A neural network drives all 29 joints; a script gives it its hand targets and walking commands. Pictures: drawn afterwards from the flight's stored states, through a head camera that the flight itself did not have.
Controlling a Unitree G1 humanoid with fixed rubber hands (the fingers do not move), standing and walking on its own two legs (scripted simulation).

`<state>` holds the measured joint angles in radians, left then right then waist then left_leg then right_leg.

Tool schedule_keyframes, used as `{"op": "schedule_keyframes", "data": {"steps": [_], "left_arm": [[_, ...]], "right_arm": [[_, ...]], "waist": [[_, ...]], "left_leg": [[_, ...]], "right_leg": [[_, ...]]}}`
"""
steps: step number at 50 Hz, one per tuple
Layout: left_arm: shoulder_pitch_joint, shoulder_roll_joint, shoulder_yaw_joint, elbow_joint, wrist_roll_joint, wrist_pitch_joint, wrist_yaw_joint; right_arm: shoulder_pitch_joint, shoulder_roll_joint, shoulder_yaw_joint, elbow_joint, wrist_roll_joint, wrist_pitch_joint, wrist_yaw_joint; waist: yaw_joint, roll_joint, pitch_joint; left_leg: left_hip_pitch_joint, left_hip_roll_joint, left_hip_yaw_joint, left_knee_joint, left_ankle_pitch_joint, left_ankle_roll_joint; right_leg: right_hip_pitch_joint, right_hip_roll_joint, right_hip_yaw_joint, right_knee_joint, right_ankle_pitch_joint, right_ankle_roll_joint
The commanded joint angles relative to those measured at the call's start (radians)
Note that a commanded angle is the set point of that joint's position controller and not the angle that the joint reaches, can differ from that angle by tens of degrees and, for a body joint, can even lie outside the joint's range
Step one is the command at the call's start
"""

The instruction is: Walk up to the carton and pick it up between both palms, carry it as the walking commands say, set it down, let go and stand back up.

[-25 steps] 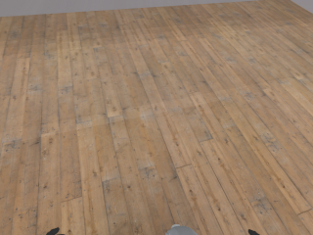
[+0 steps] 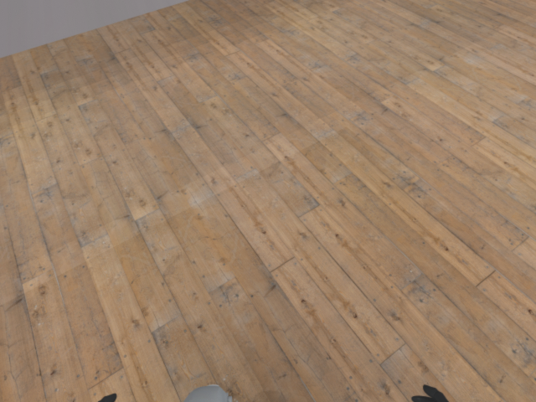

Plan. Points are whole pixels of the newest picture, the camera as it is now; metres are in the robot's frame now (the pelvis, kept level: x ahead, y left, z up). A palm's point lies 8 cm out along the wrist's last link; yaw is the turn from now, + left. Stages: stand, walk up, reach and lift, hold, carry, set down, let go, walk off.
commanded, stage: walk up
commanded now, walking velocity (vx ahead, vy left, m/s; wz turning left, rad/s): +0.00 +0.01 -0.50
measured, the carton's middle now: out of the picture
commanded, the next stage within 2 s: none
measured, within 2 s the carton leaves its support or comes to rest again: neither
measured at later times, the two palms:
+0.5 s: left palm (116, 392) +0.15 +0.25 -0.13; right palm out of the picture -0.01 -0.24 -0.12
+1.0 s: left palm (139, 381) +0.17 +0.23 -0.14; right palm out of the picture +0.11 -0.33 -0.09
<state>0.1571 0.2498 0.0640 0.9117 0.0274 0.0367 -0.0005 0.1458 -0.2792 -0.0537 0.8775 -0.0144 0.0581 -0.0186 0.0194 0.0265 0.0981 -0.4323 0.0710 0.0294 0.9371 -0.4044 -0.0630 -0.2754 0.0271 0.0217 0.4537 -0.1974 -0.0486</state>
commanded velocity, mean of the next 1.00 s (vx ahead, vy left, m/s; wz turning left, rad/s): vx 0.21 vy -0.06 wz -0.50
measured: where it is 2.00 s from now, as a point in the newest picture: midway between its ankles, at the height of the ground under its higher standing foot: (385, 349)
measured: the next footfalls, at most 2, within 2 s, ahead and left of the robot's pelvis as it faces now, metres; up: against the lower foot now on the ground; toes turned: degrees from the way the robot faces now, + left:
left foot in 0.18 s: +0.04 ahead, +0.15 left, +0.00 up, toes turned -3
right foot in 0.58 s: -0.03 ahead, -0.09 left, +0.00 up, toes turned -24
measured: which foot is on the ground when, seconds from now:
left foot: up 0.00-0.16, down 0.18-0.58, up 0.60-0.98, down 1.00-1.00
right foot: down 0.00-0.18, up 0.20-0.56, down 0.58-1.00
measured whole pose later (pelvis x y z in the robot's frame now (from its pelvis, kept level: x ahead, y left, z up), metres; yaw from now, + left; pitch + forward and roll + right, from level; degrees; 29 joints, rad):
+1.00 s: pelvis +0.09 -0.02 -0.01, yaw -29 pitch +1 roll -1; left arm 0.43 0.25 0.06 0.94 0.02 -0.01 -0.05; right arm 0.12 -0.28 -0.07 0.79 0.00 -0.03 -0.03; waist 0.10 0.00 -0.01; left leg -0.36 0.09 0.10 0.53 -0.26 -0.07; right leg -0.10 0.06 0.08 0.50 -0.40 -0.03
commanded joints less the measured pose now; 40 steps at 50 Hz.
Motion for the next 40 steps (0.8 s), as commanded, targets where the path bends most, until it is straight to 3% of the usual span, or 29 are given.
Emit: {"op": "schedule_keyframes", "data": {"steps": [1, 6, 8, 9, 10, 11, 12, 13, 14, 16, 20, 22, 25, 27, 28, 29, 30, 31, 32, 33, 34, 35, 37, 40], "left_arm": [[0.043, 0.173, 0.041, -0.036, 0.002, -0.006, 0.004], [0.016, 0.183, 0.048, -0.055, 0.006, 0.011, -0.002], [0.005, 0.179, 0.046, -0.066, -0.004, 0.017, -0.004], [0.023, 0.144, 0.041, -0.070, -0.013, 0.013, -0.005], [0.045, 0.076, 0.036, -0.095, -0.016, 0.003, -0.005], [0.022, 0.084, 0.052, -0.104, 0.000, 0.013, -0.001], [0.010, 0.096, 0.066, -0.079, 0.009, 0.018, -0.005], [0.017, 0.103, 0.069, -0.056, 0.007, 0.020, -0.016], [0.045, 0.107, 0.050, -0.065, 0.012, 0.025, -0.016], [0.030, 0.073, 0.037, -0.050, -0.002, 0.030, -0.028], [-0.035, 0.038, 0.014, -0.071, -0.012, 0.036, -0.037], [-0.078, 0.035, 0.016, -0.094, -0.018, 0.032, -0.049], [-0.052, 0.029, 0.009, -0.095, -0.024, 0.024, -0.052], [-0.002, 0.040, 0.010, -0.084, -0.022, 0.012, -0.052], [0.029, 0.066, 0.015, -0.078, -0.020, 0.005, -0.050], [0.077, 0.119, 0.025, -0.075, -0.014, -0.006, -0.048], [0.160, 0.246, 0.052, -0.084, 0.010, -0.009, -0.059], [0.167, 0.278, 0.067, -0.091, 0.016, -0.001, -0.074], [0.125, 0.242, 0.058, -0.094, 0.009, -0.004, -0.072], [0.108, 0.197, 0.041, -0.084, 0.000, -0.014, -0.059], [0.108, 0.168, 0.028, -0.079, -0.006, -0.032, -0.043], [0.123, 0.155, 0.021, -0.069, -0.011, -0.052, -0.030], [0.148, 0.149, 0.020, -0.047, -0.013, -0.074, -0.023], [0.177, 0.139, 0.011, -0.031, -0.011, -0.084, -0.022]], "right_arm": [[0.004, -0.064, -0.013, -0.047, 0.009, -0.008, -0.006], [0.035, -0.052, -0.017, -0.045, 0.026, -0.022, -0.018], [0.079, -0.065, -0.026, -0.036, 0.031, -0.035, -0.027], [0.090, -0.114, -0.040, -0.035, 0.018, -0.045, -0.030], [0.081, -0.208, -0.063, -0.055, -0.011, -0.049, -0.026], [0.043, -0.233, -0.058, -0.078, -0.023, -0.041, -0.020], [0.039, -0.180, -0.055, -0.067, -0.021, -0.036, -0.019], [-0.001, -0.134, -0.049, -0.069, -0.014, -0.037, -0.020], [-0.056, -0.096, -0.032, -0.094, -0.014, -0.045, -0.021], [-0.004, -0.077, -0.026, -0.084, -0.019, -0.051, -0.022], [0.110, -0.110, -0.038, -0.061, -0.025, -0.059, -0.022], [0.114, -0.128, -0.043, -0.045, -0.026, -0.059, -0.015], [0.117, -0.142, -0.050, -0.043, -0.024, -0.057, -0.009], [0.108, -0.148, -0.050, -0.044, -0.015, -0.055, -0.003], [0.112, -0.141, -0.047, -0.045, -0.009, -0.056, 0.001], [0.124, -0.115, -0.040, -0.052, -0.005, -0.056, 0.007], [0.062, -0.068, -0.029, -0.112, -0.013, -0.050, 0.004], [-0.103, -0.082, -0.028, -0.168, -0.011, -0.034, -0.002], [-0.185, -0.081, -0.034, -0.198, -0.017, -0.039, 0.006], [-0.138, -0.096, -0.045, -0.186, -0.021, -0.051, 0.016], [-0.050, -0.107, -0.055, -0.154, -0.026, -0.060, 0.026], [0.012, -0.104, -0.055, -0.125, -0.029, -0.068, 0.034], [0.016, -0.091, -0.052, -0.119, -0.027, -0.073, 0.040], [-0.047, -0.066, -0.044, -0.139, -0.015, -0.068, 0.045]], "waist": [[0.019, -0.203, -0.127], [-0.008, -0.200, -0.143], [-0.050, -0.159, -0.139], [-0.051, -0.035, -0.126], [-0.044, 0.226, -0.124], [-0.043, 0.226, -0.104], [-0.037, 0.148, -0.086], [-0.012, 0.121, -0.073], [0.020, 0.149, -0.086], [0.004, 0.158, -0.089], [-0.033, 0.160, -0.117], [-0.052, 0.155, -0.117], [-0.048, 0.177, -0.135], [-0.014, 0.159, -0.141], [0.009, 0.125, -0.142], [0.039, 0.010, -0.162], [0.106, -0.345, -0.215], [0.148, -0.412, -0.125], [0.128, -0.362, -0.044], [0.080, -0.238, -0.033], [0.046, -0.152, -0.052], [0.039, -0.113, -0.074], [0.035, -0.087, -0.074], [0.042, -0.101, -0.039]], "left_leg": [[-0.011, -0.012, -0.006, -0.075, -0.003, 0.010], [0.148, -0.050, 0.004, -0.295, 0.009, 0.034], [0.292, -0.052, 0.015, -0.529, 0.113, 0.041], [0.364, 0.062, -0.096, -0.659, 0.097, 0.051], [0.417, 0.322, -0.327, -0.724, 0.171, 0.106], [0.262, 0.422, -0.379, -0.707, 0.249, 0.220], [0.218, 0.384, -0.306, -0.692, 0.318, 0.227], [0.218, 0.320, -0.197, -0.674, 0.353, 0.203], [0.198, 0.258, -0.114, -0.641, 0.408, 0.171], [0.257, 0.202, -0.036, -0.618, 0.507, 0.156], [0.353, 0.241, -0.009, -0.584, 0.602, 0.190], [0.341, 0.262, -0.002, -0.552, 0.607, 0.194], [0.336, 0.279, 0.009, -0.526, 0.598, 0.194], [0.297, 0.266, 0.048, -0.459, 0.550, 0.159], [0.240, 0.250, 0.079, -0.412, 0.471, 0.120], [0.130, 0.200, 0.131, -0.287, 0.309, 0.068], [-0.162, 0.070, 0.162, -0.043, -0.303, 0.022], [-0.308, 0.060, 0.055, 0.110, -0.246, 0.033], [-0.374, 0.079, 0.023, 0.147, -0.132, 0.026], [-0.354, 0.098, 0.015, 0.127, -0.051, 0.008], [-0.317, 0.100, 0.019, 0.129, 0.042, -0.011], [-0.288, 0.095, 0.026, 0.140, 0.091, -0.020], [-0.257, 0.087, 0.033, 0.105, 0.128, -0.033], [-0.233, 0.073, 0.045, 0.004, 0.165, -0.042]], "right_leg": [[0.128, -0.242, 0.274, -0.143, 0.240, -0.113], [0.067, -0.225, 0.325, -0.119, 0.276, -0.081], [-0.013, -0.183, 0.302, -0.040, 0.219, -0.029], [-0.097, -0.110, 0.250, 0.087, 0.080, 0.014], [-0.256, 0.026, 0.122, 0.317, -0.228, 0.049], [-0.268, 0.033, 0.038, 0.530, -0.394, 0.092], [-0.242, -0.005, 0.069, 0.625, -0.364, 0.095], [-0.241, -0.019, 0.057, 0.676, -0.306, 0.091], [-0.254, -0.017, 0.043, 0.684, -0.251, 0.086], [-0.264, -0.018, 0.010, 0.608, -0.218, 0.092], [-0.262, -0.028, -0.062, 0.455, -0.259, 0.097], [-0.224, -0.037, -0.067, 0.369, -0.273, 0.082], [-0.151, -0.032, -0.114, 0.254, -0.248, 0.076], [-0.048, -0.021, -0.142, 0.094, -0.162, 0.064], [0.037, -0.039, -0.124, 0.006, -0.077, 0.053], [0.166, -0.135, -0.005, -0.089, 0.024, 0.029], [0.340, -0.359, 0.361, -0.188, -0.240, -0.106], [0.261, -0.380, 0.470, -0.314, -0.699, -0.173], [0.212, -0.374, 0.473, -0.348, -0.703, -0.157], [0.204, -0.335, 0.418, -0.347, -0.622, -0.137], [0.245, -0.299, 0.354, -0.329, -0.476, -0.128], [0.275, -0.274, 0.313, -0.327, -0.364, -0.129], [0.275, -0.250, 0.268, -0.331, -0.260, -0.128], [0.246, -0.236, 0.255, -0.343, -0.203, -0.133]]}}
